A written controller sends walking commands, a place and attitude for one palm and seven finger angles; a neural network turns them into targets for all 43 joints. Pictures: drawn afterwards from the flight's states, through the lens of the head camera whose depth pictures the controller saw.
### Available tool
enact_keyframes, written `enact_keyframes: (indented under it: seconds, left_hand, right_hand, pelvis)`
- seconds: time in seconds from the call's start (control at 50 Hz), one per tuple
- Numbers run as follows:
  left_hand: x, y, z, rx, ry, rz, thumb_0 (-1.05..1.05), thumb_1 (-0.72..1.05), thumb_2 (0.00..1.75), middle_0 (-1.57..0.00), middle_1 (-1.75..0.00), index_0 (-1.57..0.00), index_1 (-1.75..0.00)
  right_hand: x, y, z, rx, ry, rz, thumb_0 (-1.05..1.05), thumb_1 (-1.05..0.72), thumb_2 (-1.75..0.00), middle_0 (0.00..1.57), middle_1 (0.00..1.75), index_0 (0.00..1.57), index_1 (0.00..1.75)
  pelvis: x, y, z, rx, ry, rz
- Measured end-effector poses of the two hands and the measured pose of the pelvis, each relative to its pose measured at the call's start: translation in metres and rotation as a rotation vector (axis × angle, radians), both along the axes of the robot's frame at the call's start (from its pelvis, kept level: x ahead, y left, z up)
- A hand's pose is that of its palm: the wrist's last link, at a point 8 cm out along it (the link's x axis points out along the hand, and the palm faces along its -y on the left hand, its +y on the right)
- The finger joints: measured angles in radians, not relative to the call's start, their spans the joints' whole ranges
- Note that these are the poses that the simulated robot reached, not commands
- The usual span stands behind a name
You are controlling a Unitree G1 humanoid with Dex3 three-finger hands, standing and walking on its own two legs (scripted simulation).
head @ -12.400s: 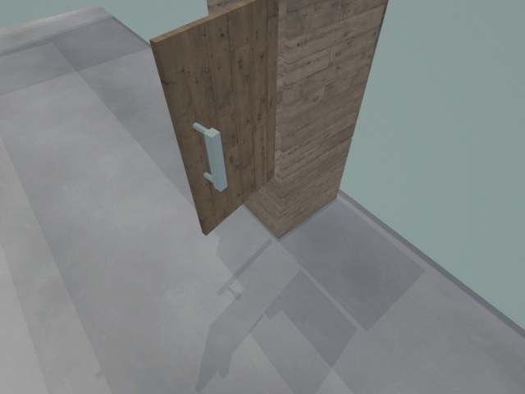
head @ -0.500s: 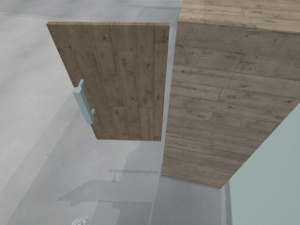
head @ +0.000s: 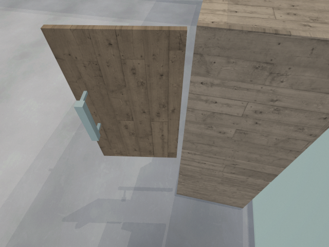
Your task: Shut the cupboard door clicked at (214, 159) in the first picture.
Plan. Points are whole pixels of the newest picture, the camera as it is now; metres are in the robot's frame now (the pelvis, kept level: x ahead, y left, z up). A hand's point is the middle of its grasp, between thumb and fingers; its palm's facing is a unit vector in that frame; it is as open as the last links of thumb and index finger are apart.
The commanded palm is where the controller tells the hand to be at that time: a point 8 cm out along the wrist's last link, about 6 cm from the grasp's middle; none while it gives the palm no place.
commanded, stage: come to a stop and stand still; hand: left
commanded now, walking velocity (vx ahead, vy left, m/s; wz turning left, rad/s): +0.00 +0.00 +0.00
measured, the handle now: (90, 117) +0.49 +0.28 -0.02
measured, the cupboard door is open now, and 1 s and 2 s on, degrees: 100 100 100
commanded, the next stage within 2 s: look again from close up in 0.82 s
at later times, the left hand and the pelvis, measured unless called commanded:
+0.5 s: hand out of the picture +0.00 +0.20 -0.17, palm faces -0.02 -0.97 -0.22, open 7.4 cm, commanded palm none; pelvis -0.03 +0.02 +0.00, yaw -1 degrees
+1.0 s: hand out of the picture -0.07 +0.21 -0.17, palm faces +0.00 -0.98 -0.18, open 7.4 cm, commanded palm none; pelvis -0.05 +0.04 +0.01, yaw -1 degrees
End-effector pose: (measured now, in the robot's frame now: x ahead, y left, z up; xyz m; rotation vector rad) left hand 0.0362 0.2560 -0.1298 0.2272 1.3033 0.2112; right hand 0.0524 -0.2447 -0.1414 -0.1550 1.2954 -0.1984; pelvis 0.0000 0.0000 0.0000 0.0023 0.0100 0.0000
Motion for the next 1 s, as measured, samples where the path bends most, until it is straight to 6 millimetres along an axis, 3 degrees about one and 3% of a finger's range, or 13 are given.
enact_keyframes:
  seconds: [0.1, 0.22, 0.34, 0.56, 0.7, 0.88, 1.0]
  left_hand:
    - [-0.010, -0.017, -0.004, -0.043, 0.009, -0.001, 0.00, 0.91, 0.90, -0.19, -0.30, -0.19, -0.30]
    - [-0.015, -0.030, -0.014, -0.105, 0.022, 0.014, 0.00, 0.92, 0.90, -0.20, -0.30, -0.20, -0.30]
    - [-0.025, -0.027, -0.010, -0.085, 0.024, -0.020, 0.00, 0.93, 0.90, -0.20, -0.30, -0.20, -0.30]
    - [-0.045, 0.001, -0.005, -0.059, -0.023, -0.050, 0.00, 0.91, 0.90, -0.20, -0.30, -0.20, -0.30]
    - [-0.068, 0.012, -0.003, -0.056, -0.002, -0.041, 0.00, 0.91, 0.90, -0.20, -0.30, -0.19, -0.30]
    - [-0.103, 0.008, -0.007, -0.082, 0.082, -0.011, 0.00, 0.91, 0.90, -0.19, -0.30, -0.19, -0.30]
    - [-0.114, -0.001, -0.010, -0.109, 0.119, -0.001, 0.00, 0.91, 0.90, -0.19, -0.30, -0.19, -0.30]
  right_hand:
    - [-0.005, -0.004, 0.007, -0.011, 0.013, -0.004, 0.00, -0.91, -0.90, 0.20, 0.30, 0.19, 0.29]
    - [-0.023, 0.009, 0.012, -0.009, 0.039, 0.018, 0.00, -0.91, -0.90, 0.20, 0.30, 0.19, 0.29]
    - [-0.039, 0.019, 0.010, 0.009, 0.044, 0.005, 0.01, -0.92, -0.90, 0.20, 0.30, 0.20, 0.30]
    - [-0.072, 0.044, 0.004, 0.035, -0.018, -0.005, 0.01, -0.92, -0.90, 0.20, 0.30, 0.19, 0.29]
    - [-0.098, 0.054, 0.004, 0.048, 0.020, 0.001, 0.01, -0.91, -0.90, 0.20, 0.30, 0.20, 0.30]
    - [-0.113, 0.055, 0.007, 0.041, 0.069, -0.004, 0.01, -0.91, -0.90, 0.20, 0.30, 0.20, 0.30]
    - [-0.112, 0.055, 0.009, 0.034, 0.078, -0.004, 0.00, -0.91, -0.90, 0.20, 0.30, 0.19, 0.29]
  pelvis:
    - [-0.002, -0.003, 0.004, 0.002, -0.008, 0.000]
    - [-0.004, -0.001, 0.006, -0.010, -0.017, -0.004]
    - [-0.010, 0.005, 0.008, -0.021, -0.008, -0.020]
    - [-0.035, 0.027, 0.004, -0.009, -0.052, -0.022]
    - [-0.047, 0.034, 0.005, -0.004, -0.038, -0.019]
    - [-0.049, 0.037, 0.007, -0.004, -0.032, -0.018]
    - [-0.047, 0.037, 0.008, -0.004, -0.032, -0.019]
